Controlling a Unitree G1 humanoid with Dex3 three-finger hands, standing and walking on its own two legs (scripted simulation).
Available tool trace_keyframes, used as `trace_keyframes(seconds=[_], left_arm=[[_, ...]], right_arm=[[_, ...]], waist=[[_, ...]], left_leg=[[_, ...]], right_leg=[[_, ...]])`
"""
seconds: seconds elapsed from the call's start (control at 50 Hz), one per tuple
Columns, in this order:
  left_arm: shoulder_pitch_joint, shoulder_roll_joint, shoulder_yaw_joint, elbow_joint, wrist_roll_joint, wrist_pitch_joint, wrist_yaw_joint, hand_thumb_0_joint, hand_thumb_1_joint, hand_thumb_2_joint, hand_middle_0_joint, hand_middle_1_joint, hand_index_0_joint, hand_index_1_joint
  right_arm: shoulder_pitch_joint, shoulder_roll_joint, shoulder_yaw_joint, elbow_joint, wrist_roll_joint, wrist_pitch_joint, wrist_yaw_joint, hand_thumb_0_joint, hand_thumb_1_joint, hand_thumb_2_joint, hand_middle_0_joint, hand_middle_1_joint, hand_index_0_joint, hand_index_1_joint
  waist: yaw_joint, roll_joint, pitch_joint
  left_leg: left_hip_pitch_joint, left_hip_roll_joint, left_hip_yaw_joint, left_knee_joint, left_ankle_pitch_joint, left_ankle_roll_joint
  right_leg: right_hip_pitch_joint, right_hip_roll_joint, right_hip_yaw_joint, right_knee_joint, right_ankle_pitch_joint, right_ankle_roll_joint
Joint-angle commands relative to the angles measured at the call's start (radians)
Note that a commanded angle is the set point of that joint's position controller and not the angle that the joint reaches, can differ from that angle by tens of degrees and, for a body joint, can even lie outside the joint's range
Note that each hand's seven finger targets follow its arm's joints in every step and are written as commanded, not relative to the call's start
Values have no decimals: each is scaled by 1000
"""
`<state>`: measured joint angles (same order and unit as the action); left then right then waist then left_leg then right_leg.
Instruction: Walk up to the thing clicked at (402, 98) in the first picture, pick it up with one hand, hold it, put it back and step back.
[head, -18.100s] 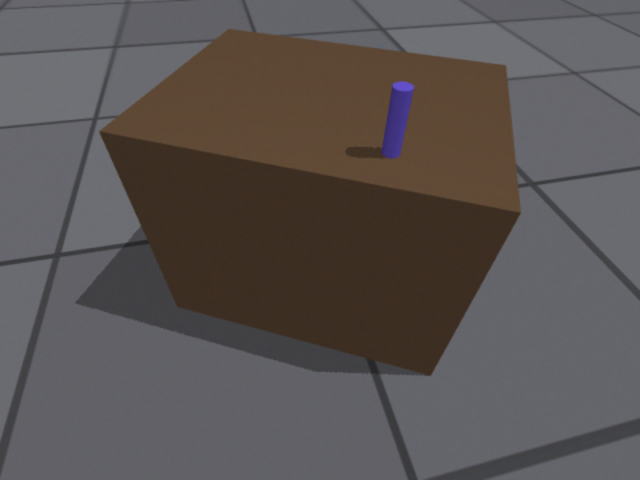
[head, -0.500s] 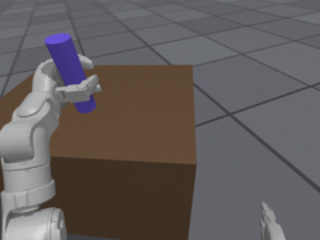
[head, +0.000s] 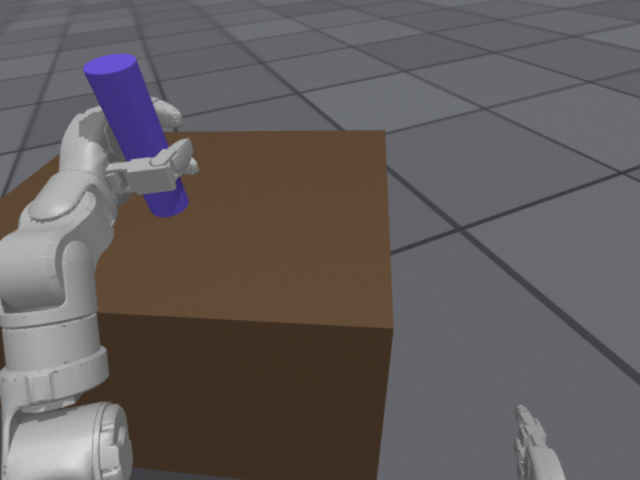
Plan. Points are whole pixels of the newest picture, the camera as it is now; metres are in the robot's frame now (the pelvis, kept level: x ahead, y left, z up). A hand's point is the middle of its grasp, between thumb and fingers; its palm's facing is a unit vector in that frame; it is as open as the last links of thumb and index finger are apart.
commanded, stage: hold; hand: left
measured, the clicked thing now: (144, 144) +0.34 +0.18 +0.32
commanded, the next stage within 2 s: crouch in 0.70 s
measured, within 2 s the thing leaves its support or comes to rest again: neither
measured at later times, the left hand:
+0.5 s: hand (162, 159) +0.34 +0.17 +0.30, palm faces +0.09 -1.00 -0.02, open 5.5 cm
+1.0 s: hand (175, 158) +0.35 +0.16 +0.30, palm faces +0.08 -1.00 +0.01, open 5.5 cm
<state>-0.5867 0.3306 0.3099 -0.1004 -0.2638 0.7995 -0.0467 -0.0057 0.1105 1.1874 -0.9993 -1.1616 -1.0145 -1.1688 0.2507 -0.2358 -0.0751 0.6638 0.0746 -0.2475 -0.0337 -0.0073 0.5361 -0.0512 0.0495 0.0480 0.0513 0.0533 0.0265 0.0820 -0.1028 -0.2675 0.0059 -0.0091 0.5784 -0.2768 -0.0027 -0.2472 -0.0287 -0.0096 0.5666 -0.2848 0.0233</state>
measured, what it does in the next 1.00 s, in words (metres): stands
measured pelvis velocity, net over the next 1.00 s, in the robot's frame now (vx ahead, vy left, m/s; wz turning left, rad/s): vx -0.01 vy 0.00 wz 0.00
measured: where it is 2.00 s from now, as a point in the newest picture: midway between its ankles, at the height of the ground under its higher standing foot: outside the picture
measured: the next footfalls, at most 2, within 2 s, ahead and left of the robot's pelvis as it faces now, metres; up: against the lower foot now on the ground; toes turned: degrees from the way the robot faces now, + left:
none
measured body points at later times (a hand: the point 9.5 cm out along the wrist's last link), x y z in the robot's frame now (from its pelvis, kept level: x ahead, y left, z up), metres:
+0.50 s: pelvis +0.00 +0.00 +0.00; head -0.06 -0.03 +0.45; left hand +0.33 +0.22 +0.30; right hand +0.17 -0.25 -0.07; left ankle +0.02 +0.12 -0.73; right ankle +0.01 -0.13 -0.73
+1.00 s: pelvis -0.01 +0.00 +0.00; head -0.06 -0.04 +0.45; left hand +0.34 +0.21 +0.30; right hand +0.16 -0.26 -0.07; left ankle +0.02 +0.12 -0.73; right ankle +0.01 -0.13 -0.73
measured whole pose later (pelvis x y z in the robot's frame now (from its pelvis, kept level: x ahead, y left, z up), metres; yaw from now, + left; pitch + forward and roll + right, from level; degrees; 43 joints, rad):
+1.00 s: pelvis -0.01 +0.00 +0.00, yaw +0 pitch -2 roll +0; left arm -0.63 0.33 0.30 0.01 -0.26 0.80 -0.04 -0.01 0.11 1.18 -1.00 -1.17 -1.01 -1.17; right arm 0.25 -0.24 -0.07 0.68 0.07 -0.27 -0.04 -0.01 0.56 -0.04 0.05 0.05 0.05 0.05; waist 0.02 0.08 -0.10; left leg -0.28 0.01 -0.01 0.57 -0.26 -0.01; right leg -0.26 -0.03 -0.01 0.57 -0.28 0.02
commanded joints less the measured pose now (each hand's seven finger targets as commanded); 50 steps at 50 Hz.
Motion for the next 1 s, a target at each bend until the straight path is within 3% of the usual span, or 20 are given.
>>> trace_keyframes(seconds=[0.0,0.02,0.06,0.14,0.16,0.22,0.34,0.4,0.46,0.52,0.56,0.6,0.64,0.74,0.78,0.8,0.88,0.92,0.94,0.98], left_arm=[[-460,189,44,-167,-14,-61,-10,0,568,1323,-1338,-1418,-1354,-1417],[-449,199,61,-161,-14,-64,-11,0,581,1328,-1350,-1424,-1366,-1423],[-463,172,34,-165,-13,-61,-13,0,591,1324,-1335,-1413,-1352,-1412],[-462,213,72,-207,-12,-75,0,0,610,1309,-1327,-1398,-1344,-1395],[-433,175,48,-167,-11,-71,-2,0,611,1316,-1326,-1403,-1341,-1402],[-496,238,87,-262,-5,-92,12,0,594,1300,-1305,-1388,-1322,-1385],[-443,199,63,-143,-4,-81,12,0,622,1322,-1327,-1413,-1344,-1410],[-428,185,43,-167,-3,-81,-9,0,612,1313,-1328,-1405,-1346,-1402],[-460,240,86,-256,-14,-83,-17,0,610,1311,-1323,-1401,-1342,-1397],[-416,190,61,-183,-18,-68,-26,0,589,1319,-1316,-1404,-1333,-1403],[-439,215,72,-204,-20,-69,-23,0,613,1326,-1323,-1408,-1340,-1406],[-479,237,80,-234,-18,-71,-20,0,593,1324,-1329,-1411,-1346,-1410],[-444,183,54,-197,-21,-61,-14,0,586,1328,-1327,-1414,-1344,-1413],[-531,226,57,-247,-10,-73,-1,0,578,1317,-1312,-1402,-1329,-1401],[-486,207,58,-179,-8,-67,1,0,588,1379,-1363,-1469,-1368,-1476],[-485,183,37,-182,-7,-63,2,0,540,1299,-1353,-1406,-1362,-1407],[-501,215,62,-129,-3,-63,7,0,548,1306,-1378,-1423,-1387,-1424],[-468,194,62,-52,-3,-65,7,0,556,1318,-1382,-1438,-1395,-1436],[-457,163,35,7,2,-68,5,0,560,1317,-1379,-1435,-1391,-1433],[-463,157,26,48,7,-91,8,0,560,1303,-1379,-1424,-1393,-1422]], right_arm=[[-137,-104,-30,-161,8,-67,-4,0,554,-53,49,50,50,50],[-131,-107,-30,-166,6,-63,-4,0,553,-53,49,50,50,50],[-143,-111,-34,-192,7,-67,-4,0,555,-53,49,50,49,50],[-141,-108,-34,-176,8,-67,-1,0,556,-53,49,50,50,50],[-144,-105,-30,-186,8,-67,-1,0,552,-54,49,50,50,50],[-150,-115,-46,-181,7,-65,-6,0,553,-53,49,50,50,50],[-162,-105,-35,-171,3,-67,-10,0,550,-54,49,50,50,50],[-157,-93,-20,-178,5,-66,-8,0,556,-52,49,50,50,50],[-144,-117,-42,-176,5,-69,-7,0,554,-53,49,50,50,50],[-149,-105,-25,-178,3,-71,-7,0,550,-55,49,51,50,51],[-164,-101,-22,-174,6,-71,-7,0,554,-54,49,50,50,50],[-148,-115,-37,-178,3,-69,-12,0,555,-53,49,50,50,50],[-154,-104,-29,-159,3,-71,-10,0,555,-53,49,50,50,50],[-145,-107,-28,-166,3,-82,-13,0,553,-54,49,50,50,50],[-138,-110,-34,-160,3,-81,-14,0,536,-66,50,51,50,51],[-158,-97,-23,-157,4,-85,-12,0,570,-47,50,51,50,51],[-148,-111,-42,-149,0,-87,-9,0,580,-43,50,50,50,50],[-144,-106,-33,-144,-2,-87,-11,0,584,-42,50,50,50,50],[-151,-99,-28,-150,-2,-88,-11,0,587,-41,50,50,50,50],[-157,-97,-20,-157,-6,-95,-12,0,589,-40,50,50,50,50]], waist=[[-4,-83,-154],[1,-94,-163],[-4,-88,-165],[10,-62,-150],[2,-73,-164],[10,-52,-208],[1,-85,-140],[10,-57,-141],[7,-62,-182],[3,-92,-147],[11,-59,-144],[-2,-59,-171],[-4,-68,-143],[-5,-49,-173],[-7,-71,-153],[8,-46,-141],[-3,-84,-144],[-3,-116,-114],[-10,-133,-113],[-9,-151,-96]], left_leg=[[107,-21,10,-78,140,19],[106,-21,8,-77,148,20],[112,-22,10,-81,145,19],[96,-22,9,-86,109,16],[100,-20,5,-85,119,18],[118,-23,9,-72,159,16],[86,-25,12,-82,107,18],[83,-25,13,-87,111,15],[108,-29,18,-73,133,19],[97,-21,8,-81,119,19],[89,-23,9,-84,116,18],[108,-23,12,-81,124,19],[100,-21,10,-88,101,18],[116,-21,8,-85,113,15],[107,-18,3,-90,97,14],[96,-23,8,-90,96,13],[82,-26,15,-85,97,18],[72,-27,16,-85,84,21],[68,-29,19,-84,82,23],[53,-30,21,-85,77,25]], right_leg=[[-35,29,-43,-99,124,-22],[-28,28,-43,-103,131,-20],[-30,29,-40,-101,131,-21],[-29,26,-42,-105,95,-21],[-16,26,-39,-100,109,-22],[-9,26,-40,-92,139,-23],[-28,25,-38,-106,98,-18],[-32,27,-44,-107,94,-24],[-19,25,-38,-105,112,-20],[-22,29,-41,-105,102,-19],[-26,28,-40,-104,100,-22],[-26,28,-38,-103,109,-21],[-35,30,-39,-103,92,-21],[-37,31,-41,-95,102,-23],[-44,32,-43,-98,91,-20],[-38,29,-42,-98,85,-23],[-40,28,-37,-106,90,-20],[-49,27,-37,-114,77,-16],[-50,24,-33,-118,79,-15],[-60,22,-29,-116,74,-12]])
